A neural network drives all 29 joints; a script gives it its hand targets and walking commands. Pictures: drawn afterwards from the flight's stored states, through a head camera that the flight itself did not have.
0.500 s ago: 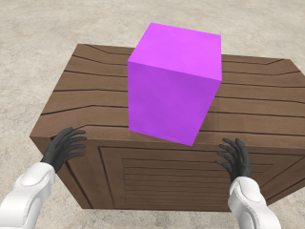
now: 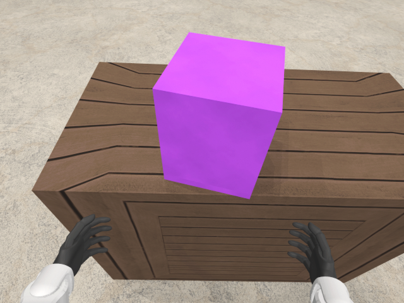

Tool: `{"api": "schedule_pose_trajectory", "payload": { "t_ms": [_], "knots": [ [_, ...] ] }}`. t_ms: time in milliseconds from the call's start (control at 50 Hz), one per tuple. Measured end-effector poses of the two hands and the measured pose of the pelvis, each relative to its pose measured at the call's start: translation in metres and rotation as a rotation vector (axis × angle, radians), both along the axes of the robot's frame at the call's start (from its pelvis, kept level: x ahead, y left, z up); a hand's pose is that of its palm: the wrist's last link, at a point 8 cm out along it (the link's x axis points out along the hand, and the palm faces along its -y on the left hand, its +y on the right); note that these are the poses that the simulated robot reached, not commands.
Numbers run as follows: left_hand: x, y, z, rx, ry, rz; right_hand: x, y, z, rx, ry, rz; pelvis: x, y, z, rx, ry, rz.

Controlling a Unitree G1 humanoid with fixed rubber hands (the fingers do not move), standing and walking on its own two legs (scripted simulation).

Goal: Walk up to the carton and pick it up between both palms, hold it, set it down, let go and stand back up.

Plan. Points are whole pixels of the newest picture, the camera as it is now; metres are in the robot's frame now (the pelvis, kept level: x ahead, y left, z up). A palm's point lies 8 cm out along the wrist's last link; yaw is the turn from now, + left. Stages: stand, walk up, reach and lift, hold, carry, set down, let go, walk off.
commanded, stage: set down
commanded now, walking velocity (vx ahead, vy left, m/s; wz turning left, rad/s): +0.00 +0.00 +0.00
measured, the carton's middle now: (220, 118) +0.48 -0.01 +0.11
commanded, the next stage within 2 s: let go in 0.78 s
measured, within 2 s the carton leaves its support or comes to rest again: neither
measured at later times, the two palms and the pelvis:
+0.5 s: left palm (83, 293) +0.16 +0.23 -0.05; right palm (322, 301) +0.17 -0.21 -0.05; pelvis +0.01 -0.01 +0.00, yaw +0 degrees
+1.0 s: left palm (100, 301) +0.16 +0.20 -0.09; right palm out of the picture +0.16 -0.24 -0.09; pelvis +0.01 -0.02 +0.00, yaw +1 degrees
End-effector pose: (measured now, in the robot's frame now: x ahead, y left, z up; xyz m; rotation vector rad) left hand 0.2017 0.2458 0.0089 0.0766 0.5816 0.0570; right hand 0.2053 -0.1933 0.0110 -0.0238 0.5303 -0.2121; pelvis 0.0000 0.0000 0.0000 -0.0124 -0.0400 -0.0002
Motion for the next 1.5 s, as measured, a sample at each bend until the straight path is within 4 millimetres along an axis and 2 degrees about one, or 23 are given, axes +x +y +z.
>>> {"api": "schedule_pose_trajectory", "payload": {
  "t_ms": [500,820,920,1080,1200,1380,1500],
  "knots": [
    [-0.04,-0.017,-0.058,0.063,0.167,0.041,-0.034,-0.02,-0.065,-0.049,0.109,0.087,0.011,-0.015,0.0,0.013,-0.03,0.003],
    [-0.057,-0.027,-0.093,0.084,0.279,0.061,-0.05,-0.033,-0.095,-0.086,0.208,0.17,0.009,-0.019,-0.002,0.014,-0.041,0.013],
    [-0.054,-0.034,-0.096,0.092,0.283,0.051,-0.049,-0.041,-0.1,-0.09,0.212,0.174,0.006,-0.02,-0.003,0.013,-0.037,0.015],
    [-0.042,-0.044,-0.093,0.089,0.253,0.034,-0.047,-0.054,-0.095,-0.111,0.19,0.171,0.006,-0.023,-0.004,0.016,-0.044,0.015],
    [-0.042,-0.047,-0.096,0.081,0.26,0.03,-0.055,-0.059,-0.098,-0.115,0.221,0.172,0.005,-0.024,-0.004,0.02,-0.052,0.009],
    [-0.052,-0.046,-0.101,0.087,0.254,0.03,-0.069,-0.065,-0.104,-0.12,0.275,0.15,0.005,-0.025,-0.006,0.018,-0.027,0.011],
    [-0.083,-0.026,-0.109,0.125,0.279,0.062,-0.093,-0.073,-0.122,-0.123,0.415,0.123,0.007,-0.024,-0.01,0.013,-0.013,0.035]
  ]
}}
